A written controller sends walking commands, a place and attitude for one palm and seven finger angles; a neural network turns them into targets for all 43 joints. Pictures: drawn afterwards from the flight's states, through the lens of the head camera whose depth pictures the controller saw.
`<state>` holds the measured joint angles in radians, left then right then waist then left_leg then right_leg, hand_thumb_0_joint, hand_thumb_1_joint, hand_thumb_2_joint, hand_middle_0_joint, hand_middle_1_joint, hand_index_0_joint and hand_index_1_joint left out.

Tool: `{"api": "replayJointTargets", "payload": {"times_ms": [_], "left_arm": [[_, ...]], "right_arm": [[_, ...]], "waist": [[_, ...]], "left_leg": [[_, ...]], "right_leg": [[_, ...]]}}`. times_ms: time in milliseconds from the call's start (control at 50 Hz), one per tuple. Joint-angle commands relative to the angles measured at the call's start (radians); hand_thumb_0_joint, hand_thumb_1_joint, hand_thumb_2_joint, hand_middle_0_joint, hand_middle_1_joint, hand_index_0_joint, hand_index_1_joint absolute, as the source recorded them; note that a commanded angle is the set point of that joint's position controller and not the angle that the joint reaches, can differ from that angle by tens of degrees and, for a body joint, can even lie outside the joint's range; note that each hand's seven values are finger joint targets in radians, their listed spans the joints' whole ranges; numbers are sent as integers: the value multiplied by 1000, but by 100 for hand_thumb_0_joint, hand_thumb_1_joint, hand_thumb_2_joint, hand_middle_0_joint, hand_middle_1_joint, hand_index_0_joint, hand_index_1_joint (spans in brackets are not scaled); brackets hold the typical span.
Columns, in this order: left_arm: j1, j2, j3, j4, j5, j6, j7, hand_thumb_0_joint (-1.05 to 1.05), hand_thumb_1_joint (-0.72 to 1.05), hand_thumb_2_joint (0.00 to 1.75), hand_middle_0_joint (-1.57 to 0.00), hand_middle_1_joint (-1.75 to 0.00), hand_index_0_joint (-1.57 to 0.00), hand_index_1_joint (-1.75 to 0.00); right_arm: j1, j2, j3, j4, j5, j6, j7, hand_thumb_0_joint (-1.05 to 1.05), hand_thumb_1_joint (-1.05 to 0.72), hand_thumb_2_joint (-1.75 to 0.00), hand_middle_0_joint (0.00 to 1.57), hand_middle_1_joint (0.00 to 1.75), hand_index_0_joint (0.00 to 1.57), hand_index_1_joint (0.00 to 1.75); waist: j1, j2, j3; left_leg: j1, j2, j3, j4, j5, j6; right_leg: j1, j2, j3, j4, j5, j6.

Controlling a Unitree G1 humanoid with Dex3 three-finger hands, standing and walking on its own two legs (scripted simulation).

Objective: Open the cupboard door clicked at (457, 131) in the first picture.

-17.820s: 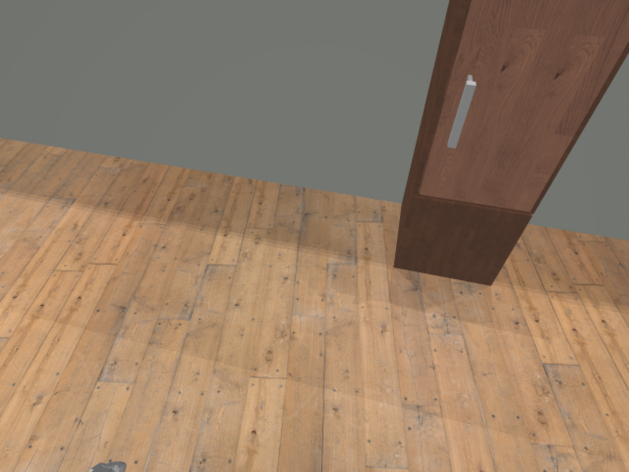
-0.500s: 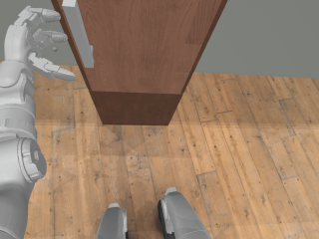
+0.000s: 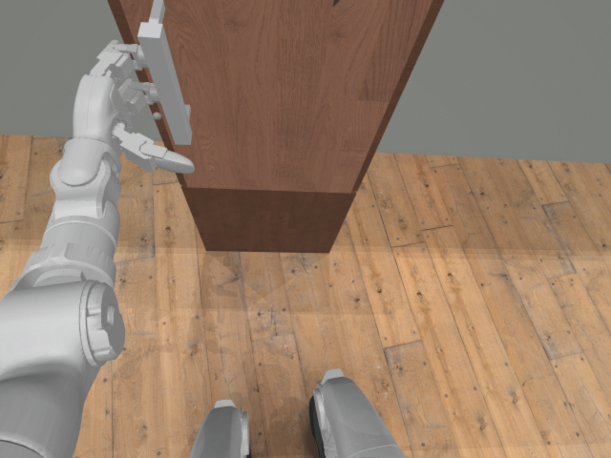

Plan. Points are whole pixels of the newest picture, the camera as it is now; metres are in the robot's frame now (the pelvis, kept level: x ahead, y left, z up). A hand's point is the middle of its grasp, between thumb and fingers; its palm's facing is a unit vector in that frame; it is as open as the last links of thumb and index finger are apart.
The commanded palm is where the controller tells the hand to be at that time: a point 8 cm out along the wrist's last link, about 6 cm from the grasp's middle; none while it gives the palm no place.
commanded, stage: slide the fingers in behind the handle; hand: left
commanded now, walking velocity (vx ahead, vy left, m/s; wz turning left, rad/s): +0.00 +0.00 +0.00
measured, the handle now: (172, 81) +0.59 +0.11 +0.07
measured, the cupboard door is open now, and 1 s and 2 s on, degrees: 0 0 0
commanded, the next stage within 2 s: close the thumb around the handle in 1.02 s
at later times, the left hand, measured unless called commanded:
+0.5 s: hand (182, 118) +0.52 +0.10 +0.07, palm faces -0.13 -0.99 -0.03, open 14.0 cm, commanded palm +0.51 +0.14 +0.07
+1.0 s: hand (187, 116) +0.53 +0.09 +0.07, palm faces -0.13 -0.99 -0.03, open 14.0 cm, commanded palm +0.51 +0.14 +0.07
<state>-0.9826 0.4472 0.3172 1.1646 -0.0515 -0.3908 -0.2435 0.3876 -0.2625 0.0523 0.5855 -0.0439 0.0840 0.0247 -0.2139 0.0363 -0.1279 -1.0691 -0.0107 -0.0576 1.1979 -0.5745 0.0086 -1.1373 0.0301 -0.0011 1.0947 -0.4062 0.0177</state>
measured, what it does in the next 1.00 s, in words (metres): stands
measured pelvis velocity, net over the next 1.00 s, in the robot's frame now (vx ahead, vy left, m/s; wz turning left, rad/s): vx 0.00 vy -0.01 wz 0.01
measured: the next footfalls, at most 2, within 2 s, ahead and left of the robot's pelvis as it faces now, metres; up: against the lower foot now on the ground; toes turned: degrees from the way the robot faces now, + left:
none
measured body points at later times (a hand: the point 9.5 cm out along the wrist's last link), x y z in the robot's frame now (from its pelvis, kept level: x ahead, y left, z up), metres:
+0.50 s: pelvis -0.01 -0.01 +0.00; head +0.14 +0.00 +0.42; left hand +0.52 +0.15 +0.08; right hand +0.00 -0.27 -0.12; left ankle -0.01 +0.11 -0.64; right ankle +0.05 -0.13 -0.64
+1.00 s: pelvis +0.00 -0.01 +0.00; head +0.15 +0.00 +0.42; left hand +0.53 +0.15 +0.07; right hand +0.00 -0.27 -0.12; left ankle -0.01 +0.11 -0.64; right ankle +0.05 -0.13 -0.64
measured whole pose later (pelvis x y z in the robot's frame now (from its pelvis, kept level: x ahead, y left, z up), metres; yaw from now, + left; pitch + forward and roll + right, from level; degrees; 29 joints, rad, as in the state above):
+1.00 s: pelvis +0.00 -0.01 +0.00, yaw +1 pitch +26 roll -2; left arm -1.03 0.39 0.28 1.21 -0.04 -0.42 -0.15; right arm 0.38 -0.26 0.05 0.60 -0.05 0.06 0.03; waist -0.22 0.04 -0.12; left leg -1.09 -0.02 -0.05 1.20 -0.57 0.00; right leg -1.16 0.02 0.00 1.12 -0.41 0.01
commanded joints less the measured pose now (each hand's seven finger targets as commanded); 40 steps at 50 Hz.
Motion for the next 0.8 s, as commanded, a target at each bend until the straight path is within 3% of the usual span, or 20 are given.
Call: {"api": "replayJointTargets", "payload": {"times_ms": [0,40,80,100,160,200,240,260,300,380,460,520,560,580,600,620,680,700,740,780], "left_arm": [[-440,241,60,-208,-8,-76,35,0,-50,30,-30,-120,-30,-120],[-457,185,12,-208,-4,-79,38,0,-50,30,-30,-120,-30,-120],[-478,181,12,-236,-10,-94,40,0,-50,30,-30,-120,-30,-120],[-462,207,35,-228,-10,-96,41,0,-50,30,-30,-120,-30,-120],[-464,151,1,-217,-20,-91,41,0,-50,30,-30,-120,-30,-120],[-442,186,28,-210,-16,-90,43,0,-50,30,-30,-120,-30,-120],[-438,152,2,-189,-15,-81,43,0,-50,30,-30,-120,-30,-120],[-459,141,-8,-196,-18,-86,44,0,-50,30,-30,-120,-30,-120],[-482,162,5,-192,-13,-89,53,0,-50,30,-30,-120,-30,-120],[-492,117,-26,-209,-15,-102,58,0,-50,30,-30,-120,-30,-120],[-491,107,-23,-171,-12,-91,76,0,-50,30,-30,-120,-30,-120],[-513,124,-25,-182,10,-94,91,0,-50,30,-30,-120,-30,-120],[-519,74,-60,-222,4,-106,90,0,-50,30,-30,-120,-30,-120],[-497,89,-47,-200,6,-106,90,0,-50,30,-30,-120,-30,-120],[-495,49,-77,-169,0,-95,89,0,-50,30,-30,-120,-30,-120],[-522,75,-56,-184,-4,-95,90,0,-50,30,-30,-120,-30,-120],[-508,103,-36,-201,1,-101,90,0,-50,30,-30,-120,-30,-120],[-503,82,-53,-178,1,-94,88,0,-50,30,-30,-120,-30,-120],[-505,101,-36,-154,0,-88,90,0,-50,30,-30,-120,-30,-120],[-516,95,-41,-159,-1,-91,89,0,-50,30,-30,-120,-30,-120]], "right_arm": [[186,-174,-69,-47,2,-12,-11,0,-90,-90,20,30,20,30],[177,-169,-69,-52,3,-14,-11,0,-90,-90,20,30,20,30],[176,-170,-73,-48,1,-19,-11,0,-90,-90,20,30,20,30],[177,-171,-73,-47,2,-20,-12,0,-90,-90,20,30,20,30],[177,-167,-71,-51,2,-22,-13,0,-90,-90,20,30,20,30],[176,-169,-73,-48,4,-20,-13,0,-90,-90,20,30,20,30],[171,-165,-72,-48,6,-21,-13,0,-90,-90,20,30,20,30],[171,-163,-70,-50,6,-24,-14,0,-90,-90,20,30,20,30],[171,-168,-72,-42,5,-25,-16,0,-90,-90,20,30,20,30],[174,-165,-77,-37,0,-35,-12,0,-90,-90,20,30,20,30],[174,-164,-73,-43,1,-35,-12,0,-90,-90,20,30,20,30],[178,-166,-75,-35,-3,-35,-10,0,-90,-90,20,30,20,30],[177,-161,-78,-45,-5,-40,-6,0,-90,-90,20,30,20,30],[178,-166,-80,-35,-4,-36,-6,0,-90,-90,20,30,20,30],[172,-164,-78,-31,-2,-35,-5,0,-90,-90,20,30,20,30],[178,-167,-77,-29,-4,-36,-6,0,-90,-90,20,30,20,30],[184,-167,-79,-32,-4,-37,-6,0,-90,-90,20,30,20,30],[180,-164,-78,-31,-2,-35,-6,0,-90,-90,20,30,20,30],[179,-168,-76,-26,-2,-33,-9,0,-90,-90,20,30,20,30],[181,-166,-75,-26,-3,-37,-9,0,-90,-90,20,30,20,30]], "waist": [[1,103,-519],[-17,79,-496],[-13,117,-540],[-4,109,-545],[-18,79,-519],[-3,77,-536],[-15,46,-501],[-18,63,-486],[-22,53,-491],[-22,84,-543],[-25,54,-492],[-30,50,-507],[-26,102,-552],[-20,89,-555],[-38,80,-511],[-38,57,-503],[-20,85,-572],[-30,73,-528],[-35,48,-481],[-36,62,-503]], "left_leg": [[274,8,5,-139,463,1],[253,5,10,-142,421,7],[287,4,8,-138,439,3],[277,3,12,-136,440,3],[264,1,13,-140,430,9],[244,-1,21,-140,424,7],[209,-3,28,-142,377,14],[210,-5,26,-145,368,15],[201,-4,24,-141,344,16],[244,-5,22,-135,379,11],[194,-9,25,-139,340,16],[187,-9,26,-136,326,18],[242,-10,24,-137,361,14],[252,-6,15,-137,364,8],[233,-7,21,-137,346,11],[212,-6,21,-139,335,14],[236,-10,22,-137,365,11],[222,-10,24,-139,354,12],[189,-9,26,-143,323,16],[200,-10,24,-141,329,16]], "right_leg": [[359,8,-34,-82,317,-46],[354,6,-29,-90,297,-41],[356,5,-28,-85,309,-43],[375,4,-25,-84,318,-44],[371,6,-27,-88,318,-44],[405,3,-20,-88,333,-43],[403,2,-16,-99,308,-39],[392,2,-17,-100,296,-42],[380,0,-13,-99,272,-39],[379,-1,-15,-91,298,-41],[374,0,-16,-94,270,-42],[381,-4,-10,-96,264,-39],[370,-2,-15,-89,283,-44],[358,-3,-20,-87,273,-44],[343,-2,-20,-96,262,-41],[363,-2,-17,-100,262,-40],[391,-3,-14,-89,294,-43],[377,-2,-16,-96,285,-42],[375,-1,-14,-105,261,-40],[370,-2,-15,-101,263,-41]]}}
